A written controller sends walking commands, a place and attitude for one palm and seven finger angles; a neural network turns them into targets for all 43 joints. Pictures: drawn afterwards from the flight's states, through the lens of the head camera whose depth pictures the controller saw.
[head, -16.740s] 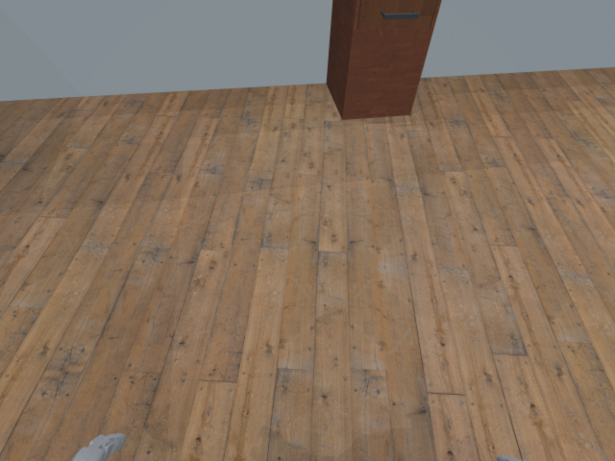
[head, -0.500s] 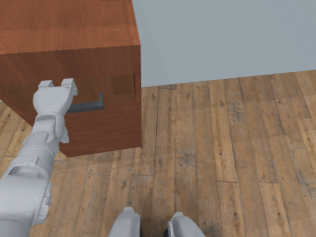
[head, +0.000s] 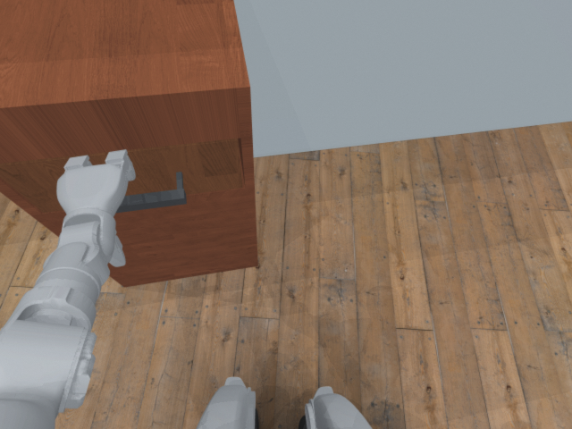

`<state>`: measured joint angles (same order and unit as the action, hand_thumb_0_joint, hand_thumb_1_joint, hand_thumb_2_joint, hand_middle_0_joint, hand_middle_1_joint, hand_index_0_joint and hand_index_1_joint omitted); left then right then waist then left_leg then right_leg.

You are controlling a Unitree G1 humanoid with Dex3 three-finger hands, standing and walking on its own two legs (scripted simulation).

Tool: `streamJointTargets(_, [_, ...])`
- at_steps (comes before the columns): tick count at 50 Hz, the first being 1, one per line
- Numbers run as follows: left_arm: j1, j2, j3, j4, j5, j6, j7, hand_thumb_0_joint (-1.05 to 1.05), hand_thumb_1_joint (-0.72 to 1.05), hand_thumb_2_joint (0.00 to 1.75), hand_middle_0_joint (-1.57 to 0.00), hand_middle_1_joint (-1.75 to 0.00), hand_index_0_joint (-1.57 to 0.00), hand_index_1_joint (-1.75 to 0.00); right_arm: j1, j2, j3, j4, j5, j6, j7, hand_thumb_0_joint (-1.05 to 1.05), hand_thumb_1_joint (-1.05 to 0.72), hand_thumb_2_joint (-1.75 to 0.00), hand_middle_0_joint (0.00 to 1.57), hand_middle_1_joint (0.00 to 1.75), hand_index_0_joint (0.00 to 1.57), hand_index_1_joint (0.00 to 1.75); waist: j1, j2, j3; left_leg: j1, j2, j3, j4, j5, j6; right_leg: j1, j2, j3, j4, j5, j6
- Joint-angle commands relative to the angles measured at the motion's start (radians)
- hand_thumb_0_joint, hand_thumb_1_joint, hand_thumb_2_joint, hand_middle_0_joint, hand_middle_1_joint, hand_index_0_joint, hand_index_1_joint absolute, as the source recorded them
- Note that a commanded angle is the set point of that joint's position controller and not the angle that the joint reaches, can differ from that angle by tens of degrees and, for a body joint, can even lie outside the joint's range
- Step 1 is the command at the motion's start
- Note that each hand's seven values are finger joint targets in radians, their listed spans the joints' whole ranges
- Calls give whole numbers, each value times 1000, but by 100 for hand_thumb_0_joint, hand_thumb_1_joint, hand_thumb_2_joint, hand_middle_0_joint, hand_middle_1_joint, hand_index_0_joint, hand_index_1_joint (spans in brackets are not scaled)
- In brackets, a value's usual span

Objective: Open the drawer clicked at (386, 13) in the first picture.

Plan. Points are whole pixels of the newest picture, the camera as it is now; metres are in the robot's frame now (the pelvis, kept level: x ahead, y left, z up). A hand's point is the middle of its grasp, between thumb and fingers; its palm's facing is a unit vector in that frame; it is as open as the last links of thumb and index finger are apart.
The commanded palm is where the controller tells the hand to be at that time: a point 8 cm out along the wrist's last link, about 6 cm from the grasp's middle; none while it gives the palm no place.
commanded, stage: move the hooked fingers above the handle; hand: left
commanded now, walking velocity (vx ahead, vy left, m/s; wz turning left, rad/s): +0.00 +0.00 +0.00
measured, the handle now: (134, 192) +0.51 +0.26 -0.10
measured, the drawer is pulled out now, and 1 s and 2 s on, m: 0.00 0.00 0.00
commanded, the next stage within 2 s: none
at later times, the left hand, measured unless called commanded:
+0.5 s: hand (112, 221) +0.42 +0.26 -0.05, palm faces -0.17 -0.08 -0.98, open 13.8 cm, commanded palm +0.44 +0.24 +0.01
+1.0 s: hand (111, 205) +0.44 +0.26 -0.03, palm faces -0.13 -0.03 -0.99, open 13.8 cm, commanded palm +0.45 +0.23 +0.01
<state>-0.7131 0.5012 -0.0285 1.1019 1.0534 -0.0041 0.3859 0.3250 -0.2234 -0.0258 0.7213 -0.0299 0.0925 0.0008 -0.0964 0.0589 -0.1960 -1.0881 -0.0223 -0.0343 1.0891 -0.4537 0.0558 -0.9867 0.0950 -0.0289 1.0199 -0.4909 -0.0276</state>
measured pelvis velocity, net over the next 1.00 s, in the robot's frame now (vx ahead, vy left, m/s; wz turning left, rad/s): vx -0.01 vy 0.00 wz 0.01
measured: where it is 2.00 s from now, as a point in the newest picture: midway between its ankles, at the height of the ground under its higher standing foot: outside the picture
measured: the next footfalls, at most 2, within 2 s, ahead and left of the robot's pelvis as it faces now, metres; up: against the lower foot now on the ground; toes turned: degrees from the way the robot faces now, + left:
none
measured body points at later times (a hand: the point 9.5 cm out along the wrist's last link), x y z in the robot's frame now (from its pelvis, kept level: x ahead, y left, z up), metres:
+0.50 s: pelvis +0.00 +0.01 +0.00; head +0.12 +0.04 +0.43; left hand +0.43 +0.27 +0.01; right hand +0.04 -0.25 -0.12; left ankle +0.02 +0.08 -0.66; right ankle -0.01 -0.11 -0.66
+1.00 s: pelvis -0.01 +0.00 -0.01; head +0.11 +0.03 +0.43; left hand +0.44 +0.26 +0.02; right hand +0.00 -0.26 -0.13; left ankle +0.02 +0.08 -0.66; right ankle -0.01 -0.11 -0.66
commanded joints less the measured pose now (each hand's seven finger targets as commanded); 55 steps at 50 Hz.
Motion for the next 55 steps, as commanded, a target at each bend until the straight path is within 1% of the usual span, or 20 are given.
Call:
streamJointTargets(1, [-336, 169, 51, -215, 31, -112, 19, 0, -50, 30, -30, -120, -30, -120, 133, -184, -67, -49, -10, -10, -24, 0, -90, -90, 20, 30, 20, 30, -50, 60, -384, 423, 34, -20, -64, 383, -3, 41, -13, 7, -106, 321, -18])
streamJointTargets(5, [-291, 259, 167, -252, 80, -141, 126, 0, -50, 30, -30, -120, -30, -120, 113, -181, -66, -68, -24, 9, -10, 0, -90, -90, 20, 30, 20, 30, 9, 155, -413, 444, 38, -26, -48, 477, -19, 0, -7, -10, -51, 325, -35])
streamJointTargets(8, [-253, 356, 268, -253, 90, -85, 221, 0, -50, 30, -30, -120, -30, -120, 84, -189, -59, -92, -35, 24, 3, 0, -90, -90, 20, 30, 20, 30, 47, 125, -472, 395, 30, -16, -32, 504, -19, 59, -9, -6, -15, 373, -32])
streamJointTargets(11, [-227, 352, 261, -228, 92, -8, 263, 0, -50, 30, -30, -120, -30, -120, 84, -195, -62, -109, -30, 26, 16, 0, -90, -90, 20, 30, 20, 30, 48, 75, -531, 396, 26, 0, -39, 495, -16, 129, -10, -6, -23, 413, -18])
streamJointTargets(13, [-234, 320, 225, -224, 70, 37, 239, 0, -50, 30, -30, -120, -30, -120, 87, -198, -65, -113, -21, 23, 17, 0, -90, -90, 20, 30, 20, 30, 31, 66, -565, 435, 27, -4, -54, 506, -18, 164, -11, -6, -38, 438, -11])
streamJointTargets(16, [-281, 228, 122, -223, 25, 60, 156, 0, -50, 30, -30, -120, -30, -120, 114, -207, -78, -97, -3, 17, 13, 0, -90, -90, 20, 30, 20, 30, -26, 35, -563, 508, 35, -9, -82, 476, -14, 169, -9, -7, -96, 415, 2])
streamJointTargets(18, [-376, 89, -1, -291, -13, 29, 89, 0, -50, 30, -30, -120, -30, -120, 114, -198, -87, -81, -2, 3, 1, 0, -90, -90, 20, 30, 20, 30, -86, 28, -541, 577, 48, -34, -92, 460, -9, 119, -12, -7, -126, 371, 5])
streamJointTargets(21, [-428, 49, -60, -307, -12, -56, 18, 0, -50, 30, -30, -120, -30, -120, 116, -193, -87, -47, -3, -12, -23, 0, -90, -90, 20, 30, 20, 30, -107, 22, -428, 570, 52, -58, -100, 357, -9, 6, -15, -10, -140, 247, 0])
streamJointTargets(23, [-497, 18, -94, -315, 6, -108, 12, 0, -50, 30, -30, -120, -30, -120, 118, -184, -83, -32, -9, -22, -32, 0, -90, -90, 20, 30, 20, 30, -118, 76, -328, 551, 50, -72, -107, 295, -12, -87, -19, -17, -130, 190, -15])
streamJointTargets(26, [-473, 146, 27, -255, 71, -143, 80, 0, -50, 30, -30, -120, -30, -120, 110, -188, -73, -35, -18, -21, -32, 0, -90, -90, 20, 30, 20, 30, -71, 150, -337, 509, 46, -90, -87, 274, -29, -173, -17, -28, -73, 148, -33])
streamJointTargets(28, [-432, 273, 159, -208, 90, -116, 148, 0, -50, 30, -30, -120, -30, -120, 98, -196, -63, -44, -27, -9, -20, 0, -90, -90, 20, 30, 20, 30, -13, 206, -361, 476, 42, -86, -79, 323, -44, -167, -18, -36, -35, 150, -45])
streamJointTargets(33, [-304, 309, 209, -62, 99, 77, 261, 0, -50, 30, -30, -120, -30, -120, 61, -197, -38, -123, -32, 26, 14, 0, -90, -90, 20, 30, 20, 30, 33, 119, -455, 389, 31, -40, -59, 400, -35, -20, -10, -39, -15, 220, -31])
streamJointTargets(35, [-329, 345, 199, -61, 100, 137, 260, 0, -50, 30, -30, -120, -30, -120, 69, -206, -38, -132, -17, 34, 13, 0, -90, -90, 20, 30, 20, 30, 18, 33, -488, 362, 24, -21, -71, 373, -22, 69, -10, -32, -41, 259, -15])
streamJointTargets(37, [-383, 363, 182, -80, 71, 174, 233, 0, -50, 30, -30, -120, -30, -120, 68, -210, -34, -135, -4, 32, 5, 0, -90, -90, 20, 30, 20, 30, 3, 5, -518, 356, 19, -12, -94, 323, -13, 142, -13, -19, -72, 263, -2])
streamJointTargets(40, [-460, 376, 171, -182, 15, 121, 139, 0, -50, 30, -30, -120, -30, -120, 94, -216, -42, -122, 7, 10, -15, 0, -90, -90, 20, 30, 20, 30, -27, 26, -613, 424, 25, -14, -98, 313, -1, 190, -16, 2, -99, 285, 8])
streamJointTargets(42, [-503, 286, 94, -240, 5, 46, 78, 0, -50, 30, -30, -120, -30, -120, 114, -208, -54, -101, 9, -13, -32, 0, -90, -90, 20, 30, 20, 30, -74, 37, -598, 473, 33, -20, -90, 305, 3, 140, -15, 9, -118, 267, 9])
streamJointTargets(43, [-555, 190, 12, -284, 4, 4, 50, 0, -50, 30, -30, -120, -30, -120, 120, -199, -59, -86, 6, -26, -37, 0, -90, -90, 20, 30, 20, 30, -107, 58, -570, 513, 41, -37, -88, 305, 3, 76, -16, 4, -122, 243, 6])
streamJointTargets(46, [-503, 67, -76, -257, 15, -87, 10, 0, -50, 30, -30, -120, -30, -120, 132, -189, -68, -38, -3, -51, -42, 0, -90, -90, 20, 30, 20, 30, -120, 85, -414, 513, 50, -61, -83, 238, -6, -79, -13, -8, -117, 160, -6])
streamJointTargets(50, [-431, 72, -32, -135, 37, -105, 40, 0, -50, 30, -30, -120, -30, -120, 148, -185, -68, -21, -12, -45, -30, 0, -90, -90, 20, 30, 20, 30, -90, 111, -297, 444, 48, -83, -80, 226, -22, -171, -12, -28, -81, 134, -29])
streamJointTargets(55, [-339, 269, 161, -83, 64, -28, 150, 0, -50, 30, -30, -120, -30, -120, 134, -203, -52, -76, -18, -5, -2, 0, -90, -90, 20, 30, 20, 30, -3, 115, -397, 375, 35, -39, -54, 346, -20, -59, -5, -25, -45, 205, -34])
